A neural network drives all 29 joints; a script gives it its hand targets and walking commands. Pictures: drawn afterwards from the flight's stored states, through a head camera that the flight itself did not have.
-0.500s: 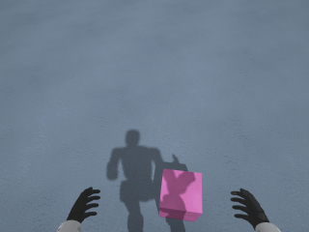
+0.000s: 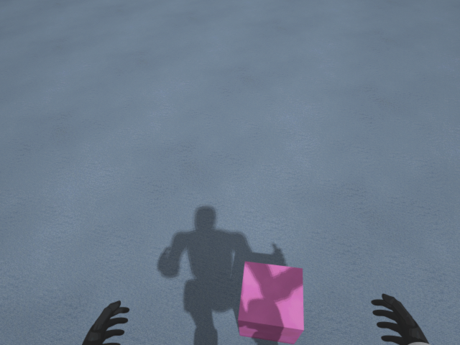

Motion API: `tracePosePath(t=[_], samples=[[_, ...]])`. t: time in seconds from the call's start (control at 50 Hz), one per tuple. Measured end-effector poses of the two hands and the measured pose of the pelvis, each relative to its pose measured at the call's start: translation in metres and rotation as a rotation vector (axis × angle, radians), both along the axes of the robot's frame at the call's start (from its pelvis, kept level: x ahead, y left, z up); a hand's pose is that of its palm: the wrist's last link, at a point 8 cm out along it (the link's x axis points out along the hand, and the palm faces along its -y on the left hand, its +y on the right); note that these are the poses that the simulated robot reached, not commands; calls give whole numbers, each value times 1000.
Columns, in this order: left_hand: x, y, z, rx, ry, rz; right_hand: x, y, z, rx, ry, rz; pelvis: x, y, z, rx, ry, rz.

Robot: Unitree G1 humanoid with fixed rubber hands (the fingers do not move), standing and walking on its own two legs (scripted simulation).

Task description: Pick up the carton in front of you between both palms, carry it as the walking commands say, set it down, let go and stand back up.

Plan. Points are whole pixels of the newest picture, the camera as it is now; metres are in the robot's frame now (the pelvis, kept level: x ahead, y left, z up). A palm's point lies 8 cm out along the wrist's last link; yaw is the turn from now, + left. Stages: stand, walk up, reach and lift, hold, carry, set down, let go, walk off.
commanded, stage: stand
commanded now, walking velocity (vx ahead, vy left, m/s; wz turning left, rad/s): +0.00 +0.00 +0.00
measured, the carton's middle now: (269, 303) +0.36 -0.09 -0.64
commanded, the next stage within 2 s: none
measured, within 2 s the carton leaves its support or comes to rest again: neither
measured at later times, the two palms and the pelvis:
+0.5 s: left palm out of the picture +0.11 +0.28 -0.09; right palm out of the picture +0.12 -0.30 -0.09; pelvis +0.00 -0.02 +0.00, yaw +2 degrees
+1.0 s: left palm out of the picture +0.08 +0.29 -0.09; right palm out of the picture +0.09 -0.31 -0.10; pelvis -0.01 -0.02 +0.01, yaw +1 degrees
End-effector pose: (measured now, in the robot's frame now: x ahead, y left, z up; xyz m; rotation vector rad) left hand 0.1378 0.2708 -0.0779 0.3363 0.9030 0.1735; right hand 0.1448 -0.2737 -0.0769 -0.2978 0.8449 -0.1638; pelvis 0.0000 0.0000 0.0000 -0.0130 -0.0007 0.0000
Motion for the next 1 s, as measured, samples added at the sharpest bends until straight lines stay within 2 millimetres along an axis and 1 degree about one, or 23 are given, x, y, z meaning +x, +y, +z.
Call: tracePosePath(t=[0.06,0.14,0.28,0.46,1.0], samples=[[-8,11,1,33,25,18,-5,-9,-6,-12,23,3,1,-3,0,2,1,6],[-15,16,1,53,44,37,-9,-15,-11,-20,54,9,2,-6,0,5,-1,14],[-20,13,-2,46,63,58,-14,-21,-16,-26,93,20,4,-12,2,6,-8,25],[-29,9,-8,27,91,79,-20,-28,-16,-44,121,25,2,-16,3,5,-18,30],[-61,20,-11,30,171,106,-56,-40,-19,-67,204,4,-13,-16,8,10,-40,22]])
